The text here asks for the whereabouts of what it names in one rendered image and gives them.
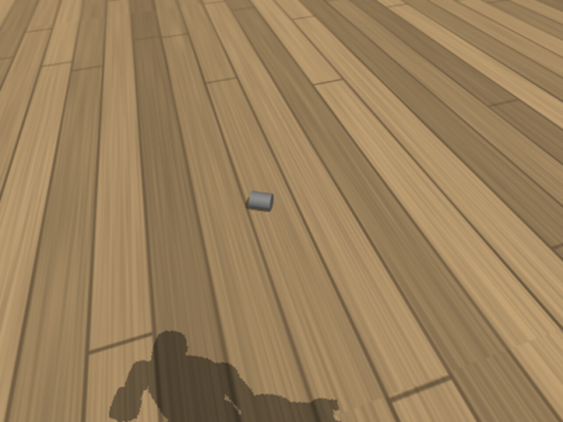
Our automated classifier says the can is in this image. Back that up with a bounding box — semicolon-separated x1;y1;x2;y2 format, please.
249;191;274;211

